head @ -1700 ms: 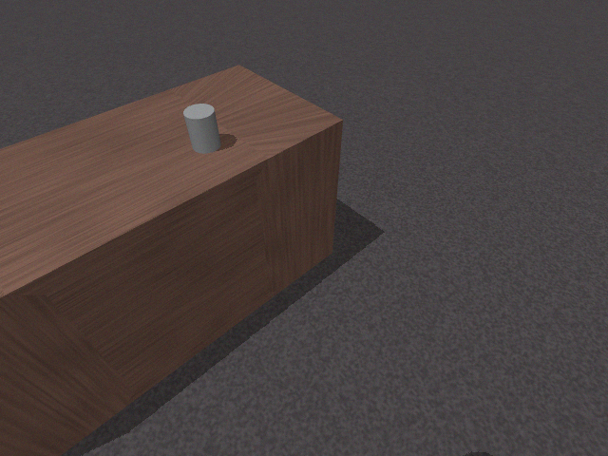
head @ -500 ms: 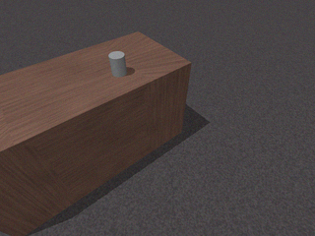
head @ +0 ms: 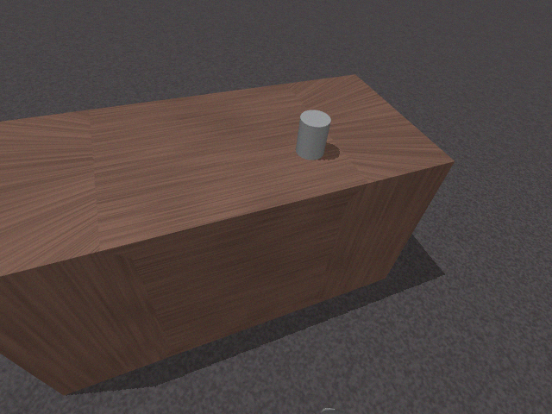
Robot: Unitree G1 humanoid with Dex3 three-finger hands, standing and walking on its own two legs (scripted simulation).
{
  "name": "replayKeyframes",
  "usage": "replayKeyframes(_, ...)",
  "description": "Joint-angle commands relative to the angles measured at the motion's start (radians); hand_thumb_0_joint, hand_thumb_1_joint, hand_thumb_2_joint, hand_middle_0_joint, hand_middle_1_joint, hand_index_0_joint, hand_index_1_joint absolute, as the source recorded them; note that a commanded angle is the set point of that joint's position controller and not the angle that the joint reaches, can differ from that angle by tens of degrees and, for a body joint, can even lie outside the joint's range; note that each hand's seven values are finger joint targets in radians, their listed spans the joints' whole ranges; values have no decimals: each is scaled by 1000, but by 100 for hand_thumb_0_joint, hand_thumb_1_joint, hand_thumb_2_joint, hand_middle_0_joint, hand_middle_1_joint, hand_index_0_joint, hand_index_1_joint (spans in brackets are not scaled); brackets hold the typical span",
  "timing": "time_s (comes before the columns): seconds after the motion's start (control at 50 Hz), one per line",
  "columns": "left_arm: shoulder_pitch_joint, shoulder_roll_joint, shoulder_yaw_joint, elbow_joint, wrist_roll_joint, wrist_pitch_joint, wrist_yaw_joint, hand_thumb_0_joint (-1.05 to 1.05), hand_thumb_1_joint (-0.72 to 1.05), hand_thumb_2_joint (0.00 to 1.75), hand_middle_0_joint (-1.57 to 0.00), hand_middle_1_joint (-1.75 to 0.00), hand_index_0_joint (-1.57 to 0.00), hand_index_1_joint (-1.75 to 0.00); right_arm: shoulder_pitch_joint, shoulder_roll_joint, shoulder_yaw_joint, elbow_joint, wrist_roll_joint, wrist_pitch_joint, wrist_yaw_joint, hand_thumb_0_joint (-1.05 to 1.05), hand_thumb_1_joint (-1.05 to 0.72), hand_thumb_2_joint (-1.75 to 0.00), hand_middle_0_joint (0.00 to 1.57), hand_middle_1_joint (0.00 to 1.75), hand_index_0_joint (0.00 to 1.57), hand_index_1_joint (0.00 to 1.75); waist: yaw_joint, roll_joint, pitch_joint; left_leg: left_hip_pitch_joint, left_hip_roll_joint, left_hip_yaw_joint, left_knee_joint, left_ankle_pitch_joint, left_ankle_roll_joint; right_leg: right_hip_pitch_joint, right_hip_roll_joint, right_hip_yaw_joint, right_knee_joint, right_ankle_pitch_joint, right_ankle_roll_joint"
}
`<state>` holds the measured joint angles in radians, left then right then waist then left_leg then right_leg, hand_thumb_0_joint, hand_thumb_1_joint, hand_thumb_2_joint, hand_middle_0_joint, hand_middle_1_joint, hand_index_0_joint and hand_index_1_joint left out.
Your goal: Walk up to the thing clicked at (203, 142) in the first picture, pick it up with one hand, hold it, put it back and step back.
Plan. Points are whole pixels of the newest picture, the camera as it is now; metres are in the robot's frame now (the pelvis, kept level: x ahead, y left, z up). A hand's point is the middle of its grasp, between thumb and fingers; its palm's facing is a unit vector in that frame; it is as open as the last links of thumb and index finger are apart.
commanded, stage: walk up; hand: right
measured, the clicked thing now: (312, 135) +0.82 -0.11 -0.06
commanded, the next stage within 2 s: none
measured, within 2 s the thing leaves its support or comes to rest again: neither
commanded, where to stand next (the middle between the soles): +0.30 -0.08 m, yaw +20 degrees
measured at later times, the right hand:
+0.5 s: hand (452, 312) +0.34 -0.35 -0.12, palm faces -0.26 +0.87 -0.42, open 7.4 cm
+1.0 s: hand (429, 280) +0.44 -0.35 -0.17, palm faces -0.32 +0.88 -0.35, open 7.4 cm
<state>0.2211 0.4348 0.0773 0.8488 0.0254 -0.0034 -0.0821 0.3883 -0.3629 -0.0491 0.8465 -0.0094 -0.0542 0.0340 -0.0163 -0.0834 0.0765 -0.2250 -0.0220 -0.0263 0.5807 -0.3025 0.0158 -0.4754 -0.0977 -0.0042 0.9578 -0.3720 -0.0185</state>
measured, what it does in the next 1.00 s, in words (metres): walks ahead, turning left: right foot, then left foot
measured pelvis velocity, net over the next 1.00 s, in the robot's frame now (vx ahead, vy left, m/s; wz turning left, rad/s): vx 0.23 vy -0.15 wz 0.32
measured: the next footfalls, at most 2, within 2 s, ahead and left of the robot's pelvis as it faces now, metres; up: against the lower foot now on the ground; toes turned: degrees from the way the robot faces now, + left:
right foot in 0.18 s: +0.22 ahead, -0.17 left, +0.00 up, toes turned +1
left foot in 0.60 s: +0.33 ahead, +0.02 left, +0.00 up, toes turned +16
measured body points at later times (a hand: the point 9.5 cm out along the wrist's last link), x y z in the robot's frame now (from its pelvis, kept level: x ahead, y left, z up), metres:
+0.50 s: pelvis +0.18 -0.10 +0.01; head +0.22 -0.09 +0.45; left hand +0.14 +0.21 -0.10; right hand +0.35 -0.39 -0.09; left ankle +0.25 +0.05 -0.69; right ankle +0.18 -0.17 -0.73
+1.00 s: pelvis +0.23 -0.15 -0.02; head +0.26 -0.17 +0.42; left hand +0.17 +0.19 -0.11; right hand +0.46 -0.40 -0.14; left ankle +0.26 +0.00 -0.70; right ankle +0.29 -0.27 -0.73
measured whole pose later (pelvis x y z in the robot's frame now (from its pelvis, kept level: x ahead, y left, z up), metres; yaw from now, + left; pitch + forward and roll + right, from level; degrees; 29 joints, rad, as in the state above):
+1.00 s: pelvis +0.23 -0.15 -0.02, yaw +18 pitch -3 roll +0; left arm 0.32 0.39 0.05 0.84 0.03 -0.03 0.03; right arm 0.17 -0.42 -0.08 0.75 -0.04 0.08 0.01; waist 0.02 0.09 0.10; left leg -0.55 -0.07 -0.10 1.00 -0.46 0.03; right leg -0.35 -0.07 -0.05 0.80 -0.40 0.02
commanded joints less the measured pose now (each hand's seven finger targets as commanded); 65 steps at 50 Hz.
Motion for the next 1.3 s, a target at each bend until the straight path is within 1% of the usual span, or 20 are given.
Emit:
replayKeyframes(0.0, -20, 183, 72, -111, 9, -15, 2, 0, 90, 90, -20, -30, -20, -30, 10, -341, -103, -112, -8, -55, -31, 0, -90, -90, 20, 30, 20, 30, 12, 204, 40, -92, 234, -303, -287, -107, 219, -27, -24, 18, -119, 78, 8)
replayKeyframes(0.08, -55, 163, 81, -144, 11, -29, -3, 0, 90, 90, -20, -30, -20, -30, 40, -336, -100, -128, -7, -65, -42, 0, -90, -90, 20, 30, 20, 30, 7, 189, 15, -81, 231, -288, -198, 75, 194, 32, 3, -4, -211, 111, -7)
replayKeyframes(0.16, 213, 206, 115, -90, 14, -62, 14, 0, 90, 90, -20, -30, -20, -30, -7, -248, -65, -155, -3, -52, -57, 0, -90, -90, 20, 30, 20, 30, 171, 5, -125, -221, 97, -128, 289, 288, 95, 469, 30, 13, -448, 69, -48)
replayKeyframes(0.18, 295, 292, 136, -81, 28, -72, 24, 0, 90, 90, -20, -30, -20, -30, 18, -159, -39, -170, 8, -52, -60, 0, -90, -90, 20, 30, 20, 30, 189, -267, -143, -410, -43, -38, 584, -14, 41, 558, -190, 342, -589, -79, -75)
replayKeyframes(0.22, 103, 327, 121, -139, 1, -63, 25, 0, 90, 90, -20, -30, -20, -30, 63, -261, -58, -135, -3, -42, -88, 0, -90, -90, 20, 30, 20, 30, 81, -216, -74, -506, 26, -32, 739, -238, 25, 428, -394, 699, -761, -176, -207)
replayKeyframes(0.3, 80, 182, 76, -133, -8, -69, 39, 0, 90, 90, -20, -30, -20, -30, 60, -234, -56, -78, 12, -41, -46, 0, -90, -90, 20, 30, 20, 30, 35, -61, 52, -372, 81, -12, 561, -9, 30, 248, -143, 128, -648, 264, -118)
replayKeyframes(0.38, 158, 181, 74, -148, 0, -72, 38, 0, 90, 90, -20, -30, -20, -30, -16, -198, -53, -115, 9, -33, -23, 0, -90, -90, 20, 30, 20, 30, 71, -102, 10, -356, 55, 44, 354, 9, 5, 335, -121, 5, -597, 496, -176)
replayKeyframes(0.48, 186, 170, 55, -175, 11, -49, 58, 0, 90, 90, -20, -30, -20, -30, -111, -175, -49, -149, 7, -20, -41, 0, -90, -90, 20, 30, 20, 30, 102, -42, -45, -256, 28, 102, 162, 119, 9, 376, -151, -33, -487, 749, -113)
replayKeyframes(0.58, 125, 148, 23, -196, -20, -34, 79, 0, 90, 90, -20, -30, -20, -30, 34, -234, -72, -112, -12, -18, -62, 0, -90, -90, 20, 30, 20, 30, -29, 147, -158, 174, 32, 37, -39, 379, 130, 168, -86, -112, -94, 614, -23)
replayKeyframes(0.62, 231, 95, 23, -179, -48, -15, 89, 0, 90, 90, -20, -30, -20, -30, 12, -310, -81, -171, -11, -14, -78, 0, -90, -90, 20, 30, 20, 30, 4, 269, -245, 272, 439, -538, -87, 736, 382, -72, 97, -51, 304, -264, 70)
replayKeyframes(0.64, 232, 153, 29, -160, -36, 2, 100, 0, 90, 90, -20, -30, -20, -30, -45, -323, -90, -174, 15, -13, -84, 0, -90, -90, 20, 30, 20, 30, 16, 237, -239, 215, 493, -603, -135, 531, 413, -38, 13, 64, 335, -279, 47)
replayKeyframes(0.72, 182, 164, 37, -93, -24, 17, 72, 0, 90, 90, -20, -30, -20, -30, -187, -280, -62, -174, 5, 7, -76, 0, -90, -90, 20, 30, 20, 30, 48, 203, -51, -216, 218, -195, -215, 79, 191, 111, 15, 0, 126, -147, -5)
replayKeyframes(0.88, 322, 157, 49, 7, -26, -38, 131, 0, 90, 90, -20, -30, -20, -30, -278, -260, -81, -226, -38, 93, -18, 0, -90, -90, 20, 30, 20, 30, 81, 202, -123, -250, 125, -144, 82, 128, 179, 289, 91, -108, -354, 91, 20)
replayKeyframes(0.9, 333, 221, 68, 4, -7, -46, 138, 0, 90, 90, -20, -30, -20, -30, -287, -205, -68, -238, -31, 102, -18, 0, -90, -90, 20, 30, 20, 30, 108, 21, -90, -366, 46, -93, 256, 12, 121, 308, -8, 58, -511, 15, -9)
replayKeyframes(0.92, 280, 336, 97, -40, 19, -55, 143, 0, 90, 90, -20, -30, -20, -30, -274, -139, -53, -253, -26, 103, -17, 0, -90, -90, 20, 30, 20, 30, 101, -230, -21, -546, -104, -61, 460, -266, 28, 271, -304, 485, -650, 22, -95)
replayKeyframes(0.96, 69, 393, 106, -106, 18, -55, 159, 0, 90, 90, -20, -30, -20, -30, -227, -257, -93, -214, -34, 120, -30, 0, -90, -90, 20, 30, 20, 30, 40, -145, 6, -484, 8, -219, 713, -260, 3, 116, -494, 648, -674, 100, -318)
replayKeyframes(1.02, 36, 264, 72, -87, 4, -66, 158, 0, 90, 90, -20, -30, -20, -30, -150, -246, -106, -140, -15, 111, -8, 0, -90, -90, 20, 30, 20, 30, -7, -40, 1, -416, -35, -172, 727, -89, -21, 149, -231, 188, -538, 256, -181)
replayKeyframes(1.16, 128, 264, 76, -76, 27, -63, 117, 0, 90, 90, -20, -30, -20, -30, -226, -223, -76, -105, -11, 74, 8, 0, -90, -90, 20, 30, 20, 30, 105, -188, -48, -328, 12, -4, 245, -184, -42, 342, -161, 91, -518, -43, -160)
replayKeyframes(1.24, 68, 265, 60, -88, 3, -36, 100, 0, 90, 90, -20, -30, -20, -30, -99, -225, -77, -18, -15, 45, -6, 0, -90, -90, 20, 30, 20, 30, 19, -112, -104, 30, -18, 86, -73, -45, -7, 166, -172, 34, -322, 127, -134)
replayKeyframes(1.28, 119, 115, 6, -97, -11, -23, 97, 0, 90, 90, -20, -30, -20, -30, -41, -305, -96, 7, -29, 32, -27, 0, -90, -90, 20, 30, 20, 30, -3, 266, -132, 172, 149, -263, -204, -109, 65, -43, -65, -59, 31, -54, -31)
